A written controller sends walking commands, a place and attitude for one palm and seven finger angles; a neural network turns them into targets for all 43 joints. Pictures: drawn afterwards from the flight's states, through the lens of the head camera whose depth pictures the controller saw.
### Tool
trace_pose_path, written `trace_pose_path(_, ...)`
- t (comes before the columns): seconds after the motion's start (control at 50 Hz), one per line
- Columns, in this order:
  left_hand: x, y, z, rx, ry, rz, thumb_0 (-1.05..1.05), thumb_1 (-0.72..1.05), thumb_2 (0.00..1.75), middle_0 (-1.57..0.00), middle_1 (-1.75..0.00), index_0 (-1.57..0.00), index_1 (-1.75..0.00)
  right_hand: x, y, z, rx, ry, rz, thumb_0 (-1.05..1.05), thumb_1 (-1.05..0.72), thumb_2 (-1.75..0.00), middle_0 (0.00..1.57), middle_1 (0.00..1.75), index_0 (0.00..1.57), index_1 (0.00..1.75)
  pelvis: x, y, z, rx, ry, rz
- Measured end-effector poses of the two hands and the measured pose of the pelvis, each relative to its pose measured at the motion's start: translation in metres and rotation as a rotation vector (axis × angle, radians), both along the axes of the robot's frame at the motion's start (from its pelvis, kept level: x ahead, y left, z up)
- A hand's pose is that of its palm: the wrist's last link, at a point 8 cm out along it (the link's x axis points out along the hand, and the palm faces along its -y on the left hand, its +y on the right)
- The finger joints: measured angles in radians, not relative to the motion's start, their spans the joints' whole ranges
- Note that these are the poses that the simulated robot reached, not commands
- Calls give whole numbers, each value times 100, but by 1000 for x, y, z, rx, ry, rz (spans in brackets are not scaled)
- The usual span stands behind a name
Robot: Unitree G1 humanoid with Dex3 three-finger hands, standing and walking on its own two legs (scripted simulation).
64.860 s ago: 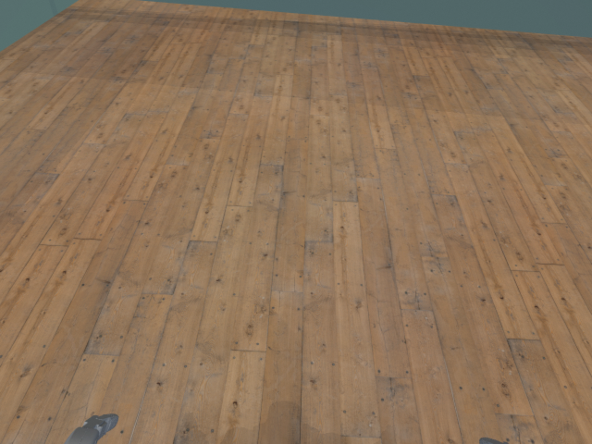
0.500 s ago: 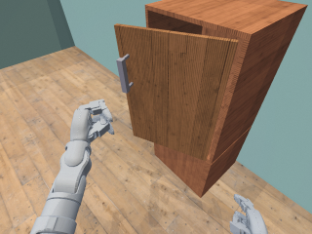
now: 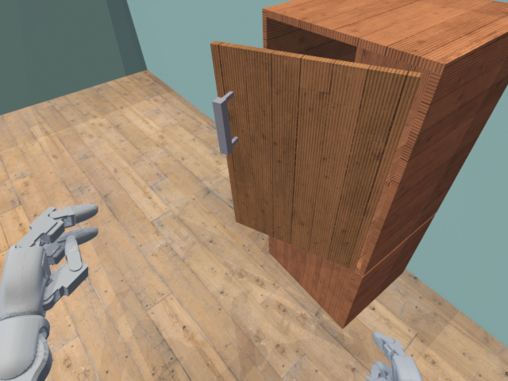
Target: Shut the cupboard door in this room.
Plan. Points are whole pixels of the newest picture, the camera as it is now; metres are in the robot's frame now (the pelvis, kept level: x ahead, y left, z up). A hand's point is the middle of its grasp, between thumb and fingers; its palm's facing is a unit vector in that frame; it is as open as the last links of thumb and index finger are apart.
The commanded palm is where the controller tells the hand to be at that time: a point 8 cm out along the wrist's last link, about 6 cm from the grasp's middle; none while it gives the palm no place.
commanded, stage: draw the hand back to the body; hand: left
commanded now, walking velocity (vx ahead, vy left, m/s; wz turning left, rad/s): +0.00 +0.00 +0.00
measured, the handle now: (228, 123) +0.65 +0.13 +0.08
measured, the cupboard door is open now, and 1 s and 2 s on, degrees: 24 24 24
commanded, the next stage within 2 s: step back with the hand held close in 0.46 s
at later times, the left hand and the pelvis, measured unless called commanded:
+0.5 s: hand (61, 269) +0.20 +0.26 +0.16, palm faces +0.45 -0.79 -0.41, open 7.4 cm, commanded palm +0.15 +0.30 +0.17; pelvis +0.01 +0.00 +0.00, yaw +0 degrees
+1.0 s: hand (28, 280) +0.18 +0.29 +0.16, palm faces +0.38 -0.76 -0.53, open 7.4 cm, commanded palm +0.12 +0.32 +0.17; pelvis -0.02 +0.02 -0.01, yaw -1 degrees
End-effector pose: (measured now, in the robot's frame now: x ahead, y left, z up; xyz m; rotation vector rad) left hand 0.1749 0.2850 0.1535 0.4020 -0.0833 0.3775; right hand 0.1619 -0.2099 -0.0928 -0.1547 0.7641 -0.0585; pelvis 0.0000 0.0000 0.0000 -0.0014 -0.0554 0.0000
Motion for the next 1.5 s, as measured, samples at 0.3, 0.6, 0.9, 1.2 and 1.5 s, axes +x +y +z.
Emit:
trace_pose_path(0.3,-30,23,13,57,-32,144,1,89,90,-24,-34,-24,-34,31,-7,10,-43,-81,25,1,-90,-90,20,30,19,30,7,2,-1,2,15,18)
trace_pose_path(0.6,-16,13,25,100,-50,73,1,89,90,-21,-31,-21,-31,24,-4,8,-13,-74,6,1,-90,-90,20,30,20,30,12,-2,-1,1,15,1)
trace_pose_path(0.9,-18,25,21,187,0,-23,1,89,90,-21,-30,-21,-31,-7,-25,3,-102,24,-113,1,-90,-90,20,30,20,30,-6,16,-8,-8,87,-6)
trace_pose_path(1.2,-85,50,10,176,-90,25,1,89,90,-21,-30,-21,-30,-68,-2,10,-117,-21,-76,1,-90,-90,20,30,20,30,-66,26,-16,-29,69,0)
trace_pose_path(1.5,-151,47,28,225,-267,52,1,89,90,-21,-30,-21,-31,-121,-2,0,-150,-7,-8,1,-90,-90,20,30,20,30,-114,22,-24,-36,47,48)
